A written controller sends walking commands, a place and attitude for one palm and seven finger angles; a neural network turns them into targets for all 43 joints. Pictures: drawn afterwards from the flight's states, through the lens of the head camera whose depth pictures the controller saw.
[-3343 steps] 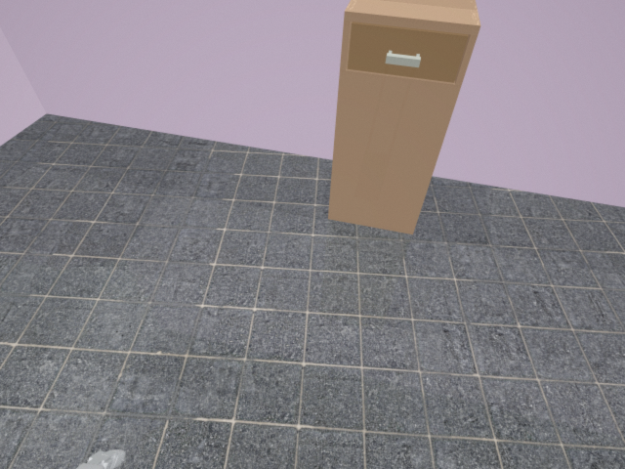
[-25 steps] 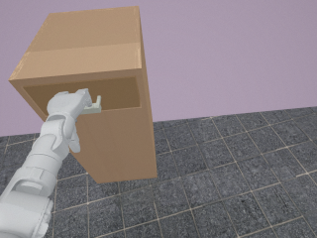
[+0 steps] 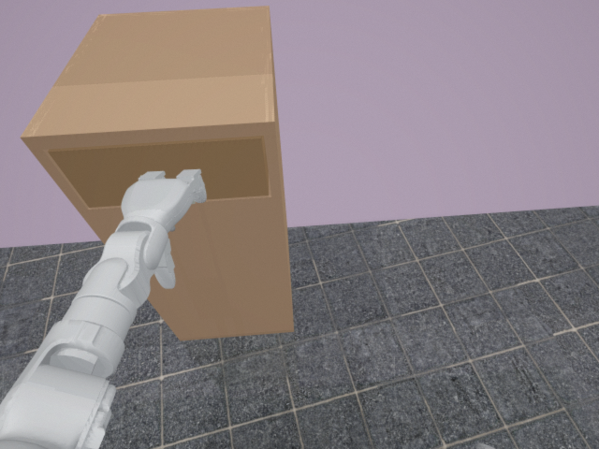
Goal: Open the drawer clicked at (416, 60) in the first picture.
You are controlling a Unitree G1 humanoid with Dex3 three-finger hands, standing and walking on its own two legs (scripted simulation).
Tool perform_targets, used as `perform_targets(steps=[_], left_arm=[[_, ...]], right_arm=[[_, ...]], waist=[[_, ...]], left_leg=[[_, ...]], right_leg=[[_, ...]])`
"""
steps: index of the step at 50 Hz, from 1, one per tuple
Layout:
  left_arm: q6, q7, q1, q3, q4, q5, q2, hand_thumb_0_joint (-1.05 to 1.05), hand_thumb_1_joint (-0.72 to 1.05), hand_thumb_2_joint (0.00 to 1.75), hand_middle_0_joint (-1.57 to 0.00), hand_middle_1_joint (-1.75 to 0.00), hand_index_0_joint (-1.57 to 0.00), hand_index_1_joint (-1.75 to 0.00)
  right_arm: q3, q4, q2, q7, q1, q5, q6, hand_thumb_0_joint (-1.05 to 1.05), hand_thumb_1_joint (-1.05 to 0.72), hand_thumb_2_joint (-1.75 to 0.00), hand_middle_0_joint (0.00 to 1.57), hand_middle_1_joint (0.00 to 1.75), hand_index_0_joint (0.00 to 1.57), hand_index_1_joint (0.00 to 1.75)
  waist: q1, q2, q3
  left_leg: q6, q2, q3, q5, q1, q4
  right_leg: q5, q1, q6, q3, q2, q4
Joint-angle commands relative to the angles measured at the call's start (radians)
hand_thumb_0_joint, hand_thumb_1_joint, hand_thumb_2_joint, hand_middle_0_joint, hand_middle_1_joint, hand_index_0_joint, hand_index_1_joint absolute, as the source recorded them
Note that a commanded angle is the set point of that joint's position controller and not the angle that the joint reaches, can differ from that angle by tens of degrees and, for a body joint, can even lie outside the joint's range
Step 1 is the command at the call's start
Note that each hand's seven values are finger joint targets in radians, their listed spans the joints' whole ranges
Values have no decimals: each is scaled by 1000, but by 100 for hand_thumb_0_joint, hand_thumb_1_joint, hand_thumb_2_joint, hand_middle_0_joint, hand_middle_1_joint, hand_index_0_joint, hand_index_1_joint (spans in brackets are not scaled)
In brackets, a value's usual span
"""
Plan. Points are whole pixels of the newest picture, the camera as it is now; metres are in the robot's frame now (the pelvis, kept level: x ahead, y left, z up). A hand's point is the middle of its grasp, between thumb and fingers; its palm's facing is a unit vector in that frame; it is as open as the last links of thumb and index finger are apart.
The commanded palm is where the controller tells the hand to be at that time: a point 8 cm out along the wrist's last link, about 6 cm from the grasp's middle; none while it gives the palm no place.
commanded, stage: lower the fingers behind the handle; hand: left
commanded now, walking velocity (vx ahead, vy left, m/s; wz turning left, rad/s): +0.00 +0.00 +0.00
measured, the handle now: (165, 187) +0.52 +0.25 +0.02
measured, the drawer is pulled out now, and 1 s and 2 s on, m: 0.00 0.00 0.00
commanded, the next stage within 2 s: lift the fingers back up to retry in 1.20 s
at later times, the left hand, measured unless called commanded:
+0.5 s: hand (155, 227) +0.42 +0.23 +0.04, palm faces -0.06 -0.02 -1.00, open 14.0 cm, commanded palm +0.41 +0.22 +0.07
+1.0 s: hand (159, 223) +0.43 +0.23 +0.04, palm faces -0.02 +0.01 -1.00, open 13.4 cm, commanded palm +0.41 +0.22 +0.06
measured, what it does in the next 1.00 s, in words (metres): stands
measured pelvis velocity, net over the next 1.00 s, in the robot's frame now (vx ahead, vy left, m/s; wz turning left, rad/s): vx -0.04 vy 0.01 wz -0.02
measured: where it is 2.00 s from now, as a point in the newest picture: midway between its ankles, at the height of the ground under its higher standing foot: outside the picture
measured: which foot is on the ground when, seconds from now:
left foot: down 0.00-1.00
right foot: down 0.00-1.00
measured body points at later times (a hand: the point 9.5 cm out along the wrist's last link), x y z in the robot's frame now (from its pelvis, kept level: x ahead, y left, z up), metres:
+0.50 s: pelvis -0.01 +0.00 -0.01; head +0.04 -0.01 +0.44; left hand +0.42 +0.23 +0.09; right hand +0.04 -0.27 -0.14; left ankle +0.01 +0.12 -0.72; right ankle -0.04 -0.12 -0.72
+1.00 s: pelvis -0.04 +0.01 -0.02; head +0.02 +0.00 +0.43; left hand +0.43 +0.22 +0.09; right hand +0.01 -0.26 -0.15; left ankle +0.01 +0.12 -0.72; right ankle -0.04 -0.12 -0.72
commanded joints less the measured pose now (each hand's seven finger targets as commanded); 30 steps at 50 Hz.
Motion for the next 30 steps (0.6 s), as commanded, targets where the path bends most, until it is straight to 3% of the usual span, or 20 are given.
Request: perform_targets(steps=[1, 2, 3, 4, 6, 9, 11, 14, 15, 17, 18, 19, 20, 23, 24, 25, 26, 28, 29, 30], left_arm=[[-122, 196, -462, 224, -214, 61, 298, 0, -50, 30, -30, -120, -30, -120], [-103, 243, -449, 271, -168, 68, 336, 0, -50, 30, -30, -120, -30, -120], [-77, 290, -428, 262, -138, 74, 303, 0, -50, 30, -30, -120, -30, -120], [-40, 328, -391, 287, -105, 77, 323, 0, -50, 30, -30, -120, -30, -120], [47, 376, -388, 254, -59, 92, 300, 0, -50, 30, -30, -120, -30, -120], [164, 358, -427, 181, 44, 98, 270, 0, -50, 30, -30, -120, -30, -120], [197, 304, -494, 119, 36, 74, 230, 0, -50, 30, -30, -120, -30, -120], [138, 200, -541, 60, -21, 18, 175, 0, -50, 30, -30, -120, -30, -120], [103, 167, -539, 26, -44, 7, 142, 0, -50, 30, -30, -120, -30, -120], [28, 131, -533, 16, -64, 12, 141, 0, -50, 30, -30, -120, -30, -120], [7, 123, -485, 2, -25, 22, 111, 0, -50, 30, -30, -120, -30, -120], [-7, 120, -420, 36, 14, 33, 145, 0, -50, 30, -30, -120, -30, -120], [-29, 124, -434, 21, 4, 46, 129, 0, -50, 30, -30, -120, -30, -120], [-75, 183, -409, 133, -2, 55, 218, 0, -50, 30, -30, -120, -30, -120], [-71, 211, -384, 157, 13, 56, 232, 0, -50, 30, -30, -120, -30, -120], [-65, 228, -394, 92, 15, 59, 152, 0, -50, 30, -30, -120, -30, -120], [-62, 244, -407, 84, 14, 61, 130, 0, -50, 30, -30, -120, -30, -120], [-43, 279, -401, 92, 41, 74, 134, 0, -50, 30, -30, -120, -30, -120], [-21, 296, -423, 109, 61, 81, 164, 0, -50, 30, -30, -120, -30, -120], [-6, 310, -487, 79, 48, 88, 143, 0, -50, 30, -30, -120, -30, -120]], right_arm=[[-52, -71, -121, 4, 46, -6, -44, 0, -90, -90, 20, 30, 20, 30], [-52, -62, -125, 14, 52, -7, -45, 0, -90, -90, 20, 30, 20, 30], [-50, -66, -118, 22, 39, -7, -50, 0, -90, -90, 20, 30, 20, 30], [-52, -64, -120, 30, 39, -7, -51, 0, -90, -90, 20, 30, 20, 30], [-51, -60, -123, 44, 27, -10, -51, 0, -90, -90, 20, 30, 20, 30], [-51, -50, -141, 51, 33, 1, -42, 0, -90, -90, 20, 30, 20, 30], [-56, -51, -151, 45, 36, 7, -39, 0, -90, -90, 20, 30, 20, 30], [-65, -52, -159, 18, 46, 10, -42, 0, -90, -90, 20, 30, 20, 30], [-63, -59, -157, 8, 44, 7, -48, 0, -90, -90, 20, 30, 20, 30], [-63, -47, -154, -6, 61, 1, -51, 0, -90, -90, 20, 30, 20, 30], [-59, -44, -147, -6, 69, -3, -54, 0, -90, -90, 20, 30, 20, 30], [-57, -38, -150, -4, 77, 0, -48, 0, -90, -90, 20, 30, 20, 30], [-53, -39, -147, 0, 80, -4, -48, 0, -90, -90, 20, 30, 20, 30], [-55, -55, -144, 13, 94, -6, -46, 0, -90, -90, 20, 30, 20, 30], [-60, -56, -146, 18, 95, -3, -45, 0, -90, -90, 20, 30, 20, 30], [-59, -60, -138, 24, 92, -4, -49, 0, -90, -90, 20, 30, 20, 30], [-67, -53, -139, 31, 103, -3, -53, 0, -90, -90, 20, 30, 20, 30], [-72, -49, -144, 43, 112, -4, -57, 0, -90, -90, 20, 30, 20, 30], [-74, -43, -151, 44, 114, -1, -54, 0, -90, -90, 20, 30, 20, 30], [-71, -38, -151, 46, 114, -4, -56, 0, -90, -90, 20, 30, 20, 30]], waist=[[7, 64, -305], [17, 21, -309], [24, 5, -314], [40, 3, -329], [43, 27, -370], [8, -29, -392], [-29, -36, -416], [-77, -86, -391], [-81, -69, -371], [-91, -42, -319], [-82, -27, -287], [-71, -44, -227], [-64, -21, -233], [-18, -18, -276], [-18, -14, -275], [-30, -15, -277], [-40, -27, -265], [-37, -28, -295], [-47, -37, -287], [-60, -37, -308]], left_leg=[[28, -36, -3, 356, 229, 30], [23, -38, -5, 338, 180, 27], [23, -39, 5, 310, 153, 26], [18, -40, 15, 310, 133, 26], [12, -40, 36, 316, 131, 24], [17, -34, 47, 283, 123, 11], [31, -35, 52, 269, 156, 11], [50, -36, 32, 254, 201, 14], [53, -41, 29, 239, 205, 15], [53, -37, 13, 229, 212, 15], [52, -36, 14, 214, 205, 17], [49, -35, 8, 185, 172, 18], [44, -34, 6, 187, 166, 19], [38, -32, 9, 208, 124, 30], [36, -30, 6, 208, 115, 42], [35, -32, 9, 208, 113, 47], [33, -25, 5, 208, 117, 51], [32, -24, 6, 210, 110, 57], [32, -22, 4, 190, 102, 59], [33, -23, 4, 184, 107, 60]], right_leg=[[348, -53, -37, -10, 57, -3], [337, -29, -37, -12, 58, 1], [323, -31, -32, -10, 55, 7], [336, -13, -34, -10, 56, 12], [359, 9, -31, -7, 55, 13], [371, 40, -21, -2, 54, -9], [388, 55, -12, 9, 49, -34], [397, 41, -5, 12, 48, -58], [376, 23, -2, 13, 46, -63], [331, -26, -10, 11, 46, -63], [294, -64, -12, 7, 47, -59], [263, -94, -18, 2, 51, -58], [245, -115, -20, 3, 49, -51], [250, -92, -29, 0, 51, -12], [253, -104, -34, -1, 56, 2], [250, -121, -30, -4, 55, 2], [246, -144, -31, -10, 58, 4], [237, -148, -30, -10, 61, 11], [221, -165, -30, -9, 62, 10], [213, -174, -26, -8, 61, 9]])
